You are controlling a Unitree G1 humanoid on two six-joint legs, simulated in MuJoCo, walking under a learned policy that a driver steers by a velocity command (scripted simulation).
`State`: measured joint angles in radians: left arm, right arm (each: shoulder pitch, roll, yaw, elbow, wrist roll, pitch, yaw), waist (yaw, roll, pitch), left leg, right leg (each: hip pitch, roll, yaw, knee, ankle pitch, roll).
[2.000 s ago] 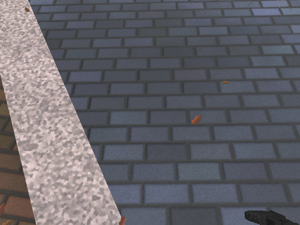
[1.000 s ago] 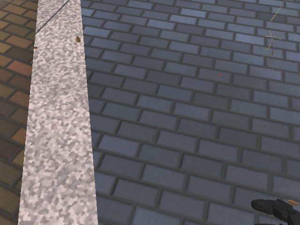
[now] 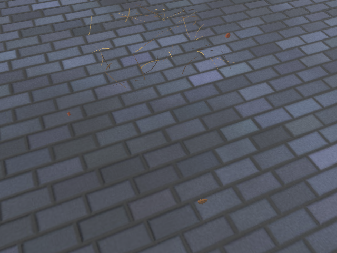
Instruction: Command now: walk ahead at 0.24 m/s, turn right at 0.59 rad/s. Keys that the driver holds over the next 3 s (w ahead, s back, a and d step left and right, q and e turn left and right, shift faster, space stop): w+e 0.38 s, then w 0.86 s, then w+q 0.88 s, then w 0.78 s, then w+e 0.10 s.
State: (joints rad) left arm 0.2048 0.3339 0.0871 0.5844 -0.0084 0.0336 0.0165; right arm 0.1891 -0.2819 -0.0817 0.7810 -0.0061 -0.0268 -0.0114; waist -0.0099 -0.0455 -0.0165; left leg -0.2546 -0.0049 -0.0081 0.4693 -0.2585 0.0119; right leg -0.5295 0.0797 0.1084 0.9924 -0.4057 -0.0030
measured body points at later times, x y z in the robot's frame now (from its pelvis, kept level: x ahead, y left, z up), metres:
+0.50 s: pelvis +0.14 -0.12 -0.01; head +0.17 -0.14 +0.44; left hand +0.35 +0.11 -0.08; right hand +0.17 -0.42 -0.12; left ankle +0.12 +0.06 -0.64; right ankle +0.13 -0.20 -0.74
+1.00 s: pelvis +0.44 -0.18 -0.01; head +0.47 -0.19 +0.43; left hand +0.58 +0.07 -0.14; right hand +0.51 -0.48 -0.11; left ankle +0.54 -0.13 -0.74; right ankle +0.23 -0.24 -0.64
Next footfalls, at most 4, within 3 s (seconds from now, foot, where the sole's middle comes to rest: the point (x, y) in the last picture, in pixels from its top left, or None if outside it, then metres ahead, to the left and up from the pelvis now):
0.36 right None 0.17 -0.21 -0.78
0.88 left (200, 234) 0.58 -0.14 -0.78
1.40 right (271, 194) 0.77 -0.47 -0.78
1.92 left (215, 138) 1.08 -0.25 -0.78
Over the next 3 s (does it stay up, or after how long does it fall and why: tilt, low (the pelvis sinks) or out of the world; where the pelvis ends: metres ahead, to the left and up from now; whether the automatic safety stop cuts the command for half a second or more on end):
stays up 1.51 -0.24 -0.01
